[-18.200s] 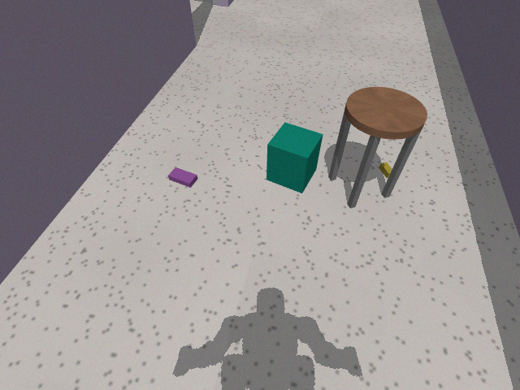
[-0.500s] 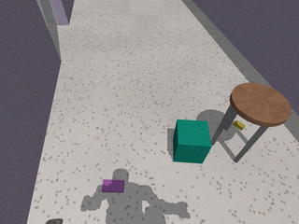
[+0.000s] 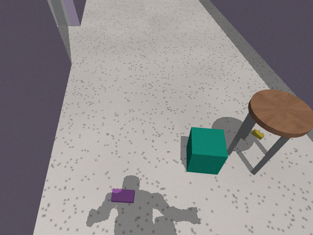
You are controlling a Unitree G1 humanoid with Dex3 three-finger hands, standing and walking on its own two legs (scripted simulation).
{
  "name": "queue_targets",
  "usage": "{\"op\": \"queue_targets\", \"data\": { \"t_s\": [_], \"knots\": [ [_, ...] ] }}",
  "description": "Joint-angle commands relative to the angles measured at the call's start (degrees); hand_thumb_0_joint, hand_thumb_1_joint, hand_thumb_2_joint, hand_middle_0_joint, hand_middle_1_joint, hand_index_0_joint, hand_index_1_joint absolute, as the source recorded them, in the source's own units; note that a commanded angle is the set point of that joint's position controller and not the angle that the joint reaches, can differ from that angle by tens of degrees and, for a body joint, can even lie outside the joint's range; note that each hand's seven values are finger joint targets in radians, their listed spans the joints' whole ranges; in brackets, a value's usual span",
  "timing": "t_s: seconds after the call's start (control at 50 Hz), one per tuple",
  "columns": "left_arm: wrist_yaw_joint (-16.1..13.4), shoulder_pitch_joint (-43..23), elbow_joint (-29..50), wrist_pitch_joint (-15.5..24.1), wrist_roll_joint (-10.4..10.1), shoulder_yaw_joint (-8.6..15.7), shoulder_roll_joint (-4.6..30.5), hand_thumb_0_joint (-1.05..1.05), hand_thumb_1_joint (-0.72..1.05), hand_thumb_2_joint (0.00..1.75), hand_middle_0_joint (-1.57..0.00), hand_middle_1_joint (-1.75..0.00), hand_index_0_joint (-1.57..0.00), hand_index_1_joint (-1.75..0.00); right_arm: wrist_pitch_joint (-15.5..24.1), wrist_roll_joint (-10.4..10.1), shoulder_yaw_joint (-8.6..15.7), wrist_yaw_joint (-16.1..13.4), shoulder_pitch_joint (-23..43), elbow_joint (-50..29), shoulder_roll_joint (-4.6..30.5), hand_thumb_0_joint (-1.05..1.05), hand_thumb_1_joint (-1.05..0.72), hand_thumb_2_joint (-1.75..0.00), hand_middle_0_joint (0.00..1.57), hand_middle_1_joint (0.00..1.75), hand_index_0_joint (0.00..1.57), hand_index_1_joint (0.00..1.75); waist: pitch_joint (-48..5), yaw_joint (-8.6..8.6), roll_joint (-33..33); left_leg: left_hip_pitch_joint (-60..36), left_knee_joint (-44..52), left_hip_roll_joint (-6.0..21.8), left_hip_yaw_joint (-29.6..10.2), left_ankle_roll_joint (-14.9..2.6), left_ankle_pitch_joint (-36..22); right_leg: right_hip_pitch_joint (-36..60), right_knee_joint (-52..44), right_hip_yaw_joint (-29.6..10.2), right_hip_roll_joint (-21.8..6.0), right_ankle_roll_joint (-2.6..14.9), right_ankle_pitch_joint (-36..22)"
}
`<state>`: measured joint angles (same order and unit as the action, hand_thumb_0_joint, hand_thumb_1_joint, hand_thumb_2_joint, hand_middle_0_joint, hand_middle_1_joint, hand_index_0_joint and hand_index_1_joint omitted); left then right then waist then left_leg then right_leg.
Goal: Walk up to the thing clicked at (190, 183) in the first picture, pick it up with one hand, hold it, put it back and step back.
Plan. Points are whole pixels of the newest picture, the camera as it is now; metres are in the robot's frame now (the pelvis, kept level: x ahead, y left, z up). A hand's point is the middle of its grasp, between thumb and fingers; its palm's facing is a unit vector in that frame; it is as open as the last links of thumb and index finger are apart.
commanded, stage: walk up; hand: left
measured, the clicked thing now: (123, 195) +0.45 +0.23 -0.77
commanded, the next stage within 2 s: stand in 0.22 s
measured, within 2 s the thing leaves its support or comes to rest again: neither
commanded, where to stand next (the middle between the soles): +0.05 -0.01 m, yaw -1 degrees
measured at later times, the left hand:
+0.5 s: hand out of the picture +0.09 +0.24 -0.16, palm faces -0.02 -0.94 -0.33, open 7.3 cm
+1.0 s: hand out of the picture +0.08 +0.24 -0.16, palm faces -0.03 -0.94 -0.34, open 7.3 cm
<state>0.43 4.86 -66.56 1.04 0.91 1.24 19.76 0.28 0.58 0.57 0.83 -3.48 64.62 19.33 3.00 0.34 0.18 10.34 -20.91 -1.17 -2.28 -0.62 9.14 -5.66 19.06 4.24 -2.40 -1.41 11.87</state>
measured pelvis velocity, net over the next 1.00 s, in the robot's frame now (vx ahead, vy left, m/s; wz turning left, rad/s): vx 0.01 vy -0.01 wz -0.01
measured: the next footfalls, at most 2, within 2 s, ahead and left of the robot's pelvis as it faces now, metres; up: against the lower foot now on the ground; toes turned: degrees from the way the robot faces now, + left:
none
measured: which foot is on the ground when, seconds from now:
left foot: down 0.00-1.00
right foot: down 0.00-1.00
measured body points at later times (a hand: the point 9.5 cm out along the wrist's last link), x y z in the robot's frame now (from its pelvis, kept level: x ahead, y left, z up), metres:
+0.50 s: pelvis +0.01 -0.01 +0.00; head +0.01 +0.00 +0.45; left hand +0.09 +0.29 -0.13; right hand +0.09 -0.30 -0.13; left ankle +0.02 +0.11 -0.75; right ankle -0.02 -0.13 -0.75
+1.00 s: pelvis +0.01 -0.01 +0.00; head +0.02 -0.01 +0.45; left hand +0.09 +0.29 -0.13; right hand +0.08 -0.31 -0.13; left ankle +0.02 +0.11 -0.75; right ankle -0.02 -0.13 -0.75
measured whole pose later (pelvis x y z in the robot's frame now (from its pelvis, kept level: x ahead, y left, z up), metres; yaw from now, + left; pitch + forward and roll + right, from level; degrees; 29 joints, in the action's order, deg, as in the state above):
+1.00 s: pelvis +0.01 -0.01 +0.00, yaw -1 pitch -1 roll +0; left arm 0.3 6.2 -65.8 0.8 0.8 0.4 19.7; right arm 0.4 0.7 -0.3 0.4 -5.1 65.7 20.0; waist 2.3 -0.2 0.1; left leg 8.1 -18.2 -0.2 -2.0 0.5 8.7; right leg -4.2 17.5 3.9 -1.4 -0.4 11.9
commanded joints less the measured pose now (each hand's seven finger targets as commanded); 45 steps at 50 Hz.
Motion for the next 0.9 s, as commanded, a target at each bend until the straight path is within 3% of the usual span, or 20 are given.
{"op": "queue_targets", "data": {
  "t_s": [0.0, 0.18, 0.2, 0.3, 0.4, 0.5, 0.64, 0.78, 0.88],
  "knots": [
    [-0.89, -3.7, 3.91, 1.24, -0.3, 2.11, 12.2, 0.0, 0.9, 0.9, -0.2, -0.3, -0.2, -0.3, 1.25, -0.34, 1.98, -0.76, 2.18, -3.11, 12.26, 0.0, -0.9, -0.9, 0.2, 0.3, 0.2, 0.3, -6.03, -0.57, 0.48, -0.76, 3.31, 7.03, -5.72, -0.5, -8.73, 2.64, -3.11, -5.4, -5.72, 1.9, -5.55],
    [-1.1, -2.9, 4.46, 1.0, -0.19, 2.47, 12.36, 0.0, 0.9, 0.9, -0.2, -0.3, -0.2, -0.3, 1.03, -0.21, 2.04, -0.92, 2.37, -3.28, 12.33, 0.0, -0.9, -0.9, 0.2, 0.3, 0.2, 0.3, -6.09, -0.29, 0.56, -1.04, 2.65, 6.98, -5.31, -0.67, -10.52, 3.39, -2.85, -4.62, -5.85, 1.87, -7.43],
    [-1.11, -2.7, 3.92, 0.82, -0.36, 1.86, 11.59, 0.0, 0.9, 0.9, -0.2, -0.3, -0.2, -0.3, 1.39, 0.03, 1.59, -1.21, 2.55, -3.0, 12.31, 0.0, -0.9, -0.9, 0.2, 0.3, 0.2, 0.3, -6.32, -0.18, 0.65, -1.94, 3.84, 8.15, -5.91, -0.69, -13.09, 3.25, -2.78, -5.52, -6.47, 1.95, -8.69],
    [-1.01, -2.24, 3.79, 0.78, -0.49, 1.76, 11.82, 0.0, 0.9, 0.9, -0.2, -0.3, -0.2, -0.3, 1.76, -0.17, 1.51, -1.37, 2.11, -2.49, 12.58, 0.0, -0.9, -0.9, 0.2, 0.3, 0.2, 0.3, -6.21, -0.21, 0.5, -3.38, 3.88, 8.29, -5.69, -0.48, -15.47, 3.44, -3.28, -5.5, -6.4, 1.9, -9.61],
    [-0.87, -2.15, 3.55, 0.5, -0.28, 1.61, 12.02, 0.0, 0.9, 0.9, -0.2, -0.3, -0.2, -0.3, 1.49, -0.04, 1.43, -1.27, 2.42, -2.32, 12.49, 0.0, -0.9, -0.9, 0.2, 0.3, 0.2, 0.3, -3.75, -0.28, 0.37, -1.16, 6.41, 7.84, -6.08, -0.06, -4.68, 1.3, -4.51, -5.57, -5.93, 2.05, -1.68],
    [-0.96, -1.78, 3.71, 0.94, -0.29, 1.47, 12.23, 0.0, 0.9, 0.9, -0.2, -0.3, -0.2, -0.3, 1.76, -0.21, 1.28, -1.13, 2.35, -2.35, 12.46, 0.0, -0.9, -0.9, 0.2, 0.3, 0.2, 0.3, -4.99, -0.26, -0.69, -3.3, 4.79, 8.1, -5.61, -0.32, -11.1, 1.73, -4.5, -5.94, -6.47, 2.02, -6.59],
    [-0.91, -1.56, 3.98, 0.78, -0.39, 1.38, 12.08, 0.0, 0.9, 0.9, -0.2, -0.3, -0.2, -0.3, 1.67, -0.19, 1.24, -1.22, 1.94, -2.01, 13.14, 0.0, -0.9, -0.9, 0.2, 0.3, 0.2, 0.3, -5.8, -0.3, 0.74, -3.39, 5.07, 8.16, -5.33, -0.32, -9.26, 2.26, -4.74, -6.18, -6.33, 2.14, -5.69],
    [-0.99, -0.79, 3.97, 0.89, -0.46, 1.27, 12.11, 0.0, 0.9, 0.9, -0.2, -0.3, -0.2, -0.3, 1.73, -0.23, 1.11, -1.29, 1.79, -1.96, 13.02, 0.0, -0.9, -0.9, 0.2, 0.3, 0.2, 0.3, -5.73, -0.13, 0.04, -4.78, 4.37, 8.41, -5.25, -0.29, -12.74, 1.93, -4.56, -6.2, -6.34, 2.15, -8.8],
    [-0.94, -0.55, 3.82, 0.73, -0.4, 1.22, 12.1, 0.0, 0.9, 0.9, -0.2, -0.3, -0.2, -0.3, 1.42, -0.2, 1.06, -1.23, 1.38, -1.85, 13.19, 0.0, -0.9, -0.9, 0.2, 0.3, 0.2, 0.3, -3.63, -0.36, 0.53, -2.8, 5.44, 7.85, -5.11, -0.15, -6.44, 0.82, -5.52, -6.22, -5.98, 1.97, -3.88]
  ]
}}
